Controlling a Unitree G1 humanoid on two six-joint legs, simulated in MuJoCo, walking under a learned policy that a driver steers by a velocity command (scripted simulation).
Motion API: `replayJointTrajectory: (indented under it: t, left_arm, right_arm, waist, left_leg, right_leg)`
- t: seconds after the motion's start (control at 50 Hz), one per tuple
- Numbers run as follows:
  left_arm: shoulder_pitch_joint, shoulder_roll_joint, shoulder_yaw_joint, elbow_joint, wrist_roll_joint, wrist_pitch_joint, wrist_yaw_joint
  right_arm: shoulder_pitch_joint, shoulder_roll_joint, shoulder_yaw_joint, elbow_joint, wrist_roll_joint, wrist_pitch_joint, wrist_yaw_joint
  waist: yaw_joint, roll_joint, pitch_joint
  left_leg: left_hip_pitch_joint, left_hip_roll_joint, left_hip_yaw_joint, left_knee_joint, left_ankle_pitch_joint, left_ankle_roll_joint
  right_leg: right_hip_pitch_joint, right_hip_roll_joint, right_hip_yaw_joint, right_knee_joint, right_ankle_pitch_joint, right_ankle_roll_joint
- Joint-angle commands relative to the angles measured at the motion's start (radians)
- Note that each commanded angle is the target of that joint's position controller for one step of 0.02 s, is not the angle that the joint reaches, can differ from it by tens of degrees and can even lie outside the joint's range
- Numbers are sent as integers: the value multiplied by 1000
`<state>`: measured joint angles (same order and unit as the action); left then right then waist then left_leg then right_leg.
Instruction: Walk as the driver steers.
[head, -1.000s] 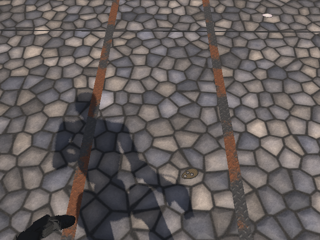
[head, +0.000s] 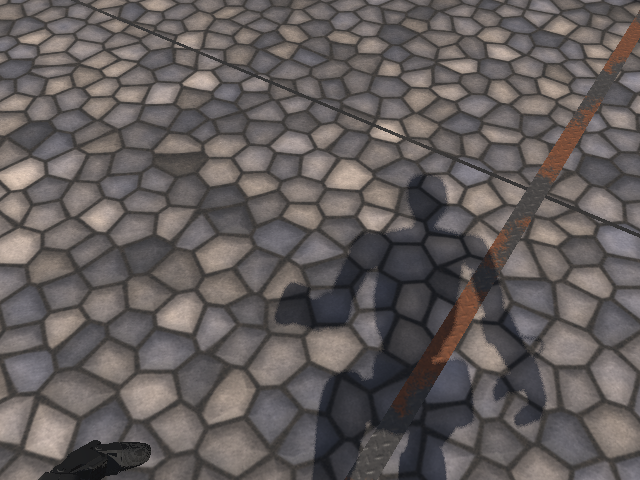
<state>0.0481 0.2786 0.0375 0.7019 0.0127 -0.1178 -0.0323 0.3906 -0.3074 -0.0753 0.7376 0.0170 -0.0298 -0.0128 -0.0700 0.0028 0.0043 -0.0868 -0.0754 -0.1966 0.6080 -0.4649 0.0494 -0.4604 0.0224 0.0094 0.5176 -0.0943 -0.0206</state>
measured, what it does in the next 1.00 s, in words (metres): walks ahead: left foot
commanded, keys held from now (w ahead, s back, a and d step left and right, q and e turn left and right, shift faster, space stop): w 1.00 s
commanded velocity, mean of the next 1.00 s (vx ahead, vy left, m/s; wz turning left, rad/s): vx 0.50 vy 0.00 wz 0.06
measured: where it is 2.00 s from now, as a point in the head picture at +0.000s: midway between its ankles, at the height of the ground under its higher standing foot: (287, 237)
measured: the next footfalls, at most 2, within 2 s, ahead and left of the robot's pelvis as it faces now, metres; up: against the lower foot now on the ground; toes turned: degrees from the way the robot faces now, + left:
left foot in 0.48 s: +0.42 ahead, +0.14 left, +0.00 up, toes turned +3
right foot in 1.02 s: +0.73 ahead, -0.09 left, +0.00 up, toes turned +0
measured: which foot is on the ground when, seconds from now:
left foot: down 0.00-0.00, up 0.02-0.46, down 0.48-1.00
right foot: down 0.00-0.50, up 0.52-1.00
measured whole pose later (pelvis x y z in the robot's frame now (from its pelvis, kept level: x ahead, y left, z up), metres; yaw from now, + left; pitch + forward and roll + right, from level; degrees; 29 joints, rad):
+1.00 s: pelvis +0.55 +0.02 +0.00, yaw +1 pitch +2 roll +2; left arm 0.02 0.26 0.02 0.73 -0.01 -0.08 -0.05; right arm 0.41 -0.30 -0.06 0.89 0.02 -0.05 0.00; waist -0.08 -0.03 0.02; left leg 0.07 -0.03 0.02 0.29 -0.40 0.01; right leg -0.51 -0.04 -0.01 0.49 -0.02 -0.05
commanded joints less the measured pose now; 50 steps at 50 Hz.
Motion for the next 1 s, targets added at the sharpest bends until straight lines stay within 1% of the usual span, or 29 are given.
replayJointTrajectory:
  t: [0.02,0.04,0.06,0.08,0.1,0.12,0.16,0.2,0.26,0.34,0.4,0.44,0.46,0.48,0.5,0.52,0.54,0.56,0.58,0.6,0.62,0.68,0.74,0.8,0.86,0.9,0.96,0.98,1.0]
  left_arm:
    - [367,238,85,36,-14,-1,-3]
    - [323,169,64,29,-30,3,-2]
    - [264,144,53,17,-21,12,2]
    - [220,124,44,17,-11,18,3]
    - [196,103,35,16,-3,16,6]
    - [187,94,31,18,0,15,6]
    - [200,103,33,32,-10,9,8]
    - [219,136,42,48,-18,8,14]
    - [249,157,46,68,-25,18,19]
    - [326,173,46,108,-35,32,22]
    - [354,185,50,132,-39,49,27]
    - [342,203,56,138,-40,60,32]
    - [325,205,56,137,-42,64,35]
    - [324,180,45,130,-34,66,37]
    - [330,115,18,98,1,61,40]
    - [449,27,-7,90,-17,40,32]
    - [370,144,19,98,-38,24,26]
    - [276,174,29,69,-53,14,21]
    - [235,157,27,65,-44,12,24]
    - [220,148,30,63,-28,16,25]
    - [240,133,30,67,-26,24,23]
    - [242,89,23,69,-21,50,26]
    - [138,75,17,37,-12,52,26]
    - [33,55,8,13,-16,41,15]
    - [-60,58,4,-18,-25,33,2]
    - [-98,68,6,-38,-27,29,-9]
    - [-72,94,14,-42,-25,24,-19]
    - [-8,113,25,-26,-23,22,-17]
    - [130,151,47,17,-20,23,-10]
  right_arm:
    - [119,-47,11,-71,13,-29,-2]
    - [21,-123,-8,-75,22,-31,0]
    - [-70,-130,-8,-95,15,-31,-1]
    - [-125,-118,-7,-110,-2,-35,2]
    - [-132,-105,-9,-110,-10,-36,5]
    - [-115,-86,-7,-103,-8,-35,8]
    - [-105,-51,1,-95,-8,-32,10]
    - [-165,-33,11,-115,-15,-34,10]
    - [-259,-10,23,-131,-14,-44,18]
    - [-378,-9,26,-157,-1,-54,36]
    - [-425,-27,21,-179,3,-60,50]
    - [-379,-55,10,-170,0,-63,53]
    - [-286,-81,-6,-143,-6,-63,49]
    - [-136,-130,-30,-99,-10,-61,40]
    - [48,-210,-49,-71,-21,-53,27]
    - [54,-251,-52,-54,-19,-50,36]
    - [31,-151,-28,-62,-6,-49,37]
    - [-34,-122,-16,-65,-4,-51,35]
    - [-93,-108,-9,-70,-12,-52,37]
    - [-134,-86,-3,-71,-19,-54,40]
    - [-155,-74,1,-70,-27,-58,41]
    - [-157,-84,-4,-44,-16,-75,39]
    - [-125,-108,-11,-11,-16,-74,27]
    - [-85,-126,-12,18,-10,-66,19]
    - [-20,-143,-16,60,-2,-58,16]
    - [4,-146,-18,84,1,-47,13]
    - [3,-161,-24,104,3,-29,5]
    - [-15,-169,-26,104,3,-24,3]
    - [-24,-156,-19,103,-1,-17,1]
  waist:
    - [142,-295,-323]
    - [159,-173,-175]
    - [150,-97,-86]
    - [130,-62,-13]
    - [103,-75,8]
    - [86,-96,7]
    - [77,-110,-3]
    - [88,-89,11]
    - [118,-77,19]
    - [162,-74,43]
    - [155,-81,60]
    - [112,-92,31]
    - [54,-86,-26]
    - [-14,-66,-130]
    - [-70,85,-294]
    - [4,334,-389]
    - [-34,198,-297]
    - [-24,149,-163]
    - [5,68,-99]
    - [31,55,-51]
    - [62,80,-47]
    - [90,74,-23]
    - [68,48,18]
    - [31,47,41]
    - [-4,43,60]
    - [-6,47,70]
    - [27,67,44]
    - [68,79,4]
    - [135,65,-84]
  left_leg:
    - [-602,-16,23,619,-112,-28]
    - [-693,37,-7,695,-58,-24]
    - [-694,81,39,686,18,-21]
    - [-679,114,69,623,77,-21]
    - [-635,149,76,562,125,-20]
    - [-587,163,86,526,150,-23]
    - [-564,173,114,459,174,-35]
    - [-590,182,130,345,243,-51]
    - [-556,173,153,147,410,-59]
    - [-490,138,180,-14,525,-59]
    - [-494,125,175,-78,459,-28]
    - [-404,102,194,-113,397,2]
    - [-262,77,220,-146,401,26]
    - [-29,94,207,-137,420,60]
    - [273,311,-44,-99,461,130]
    - [498,475,-486,-234,220,276]
    - [435,440,-476,-289,86,241]
    - [308,404,-331,-309,135,206]
    - [183,362,-236,-333,248,190]
    - [88,329,-167,-362,342,186]
    - [26,310,-124,-389,401,185]
    - [-61,293,-33,-452,491,205]
    - [-64,277,37,-481,526,197]
    - [-66,245,105,-487,516,164]
    - [-7,271,107,-473,486,157]
    - [71,304,97,-439,511,148]
    - [158,332,90,-355,655,120]
    - [160,316,106,-278,809,105]
    - [123,267,145,-118,920,81]
  right_leg:
    - [809,-414,777,-209,-336,-289]
    - [707,-393,707,-237,-460,-247]
    - [585,-354,572,-246,-404,-213]
    - [466,-311,473,-273,-300,-205]
    - [395,-278,407,-293,-208,-194]
    - [353,-251,359,-313,-141,-189]
    - [327,-235,286,-341,-27,-204]
    - [329,-239,232,-366,66,-216]
    - [334,-210,142,-377,124,-192]
    - [361,-219,104,-363,124,-174]
    - [450,-264,120,-322,166,-156]
    - [489,-272,111,-247,318,-136]
    - [477,-244,76,-137,470,-116]
    - [396,-194,35,49,490,-86]
    - [181,-124,-13,384,154,-46]
    - [-167,32,32,659,-477,-3]
    - [-280,-30,110,747,-477,-10]
    - [-319,-73,85,736,-378,-20]
    - [-283,-113,64,695,-292,-13]
    - [-251,-136,59,641,-239,-3]
    - [-195,-155,65,618,-203,5]
    - [-167,-164,51,539,-148,34]
    - [-215,-165,46,369,6,53]
    - [-166,-134,19,173,166,46]
    - [-150,-109,8,74,207,35]
    - [-174,-102,17,30,162,13]
    - [-115,-78,1,-11,48,-27]
    - [-11,-48,-28,-28,26,-46]
    - [185,-22,-54,-43,43,-74]
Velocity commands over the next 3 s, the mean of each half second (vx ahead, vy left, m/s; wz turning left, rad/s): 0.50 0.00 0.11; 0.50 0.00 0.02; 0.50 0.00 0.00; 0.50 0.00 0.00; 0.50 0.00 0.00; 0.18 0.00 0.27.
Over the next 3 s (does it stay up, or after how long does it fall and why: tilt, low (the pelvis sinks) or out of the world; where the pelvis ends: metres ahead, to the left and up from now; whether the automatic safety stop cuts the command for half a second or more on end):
stays up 1.52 0.06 0.01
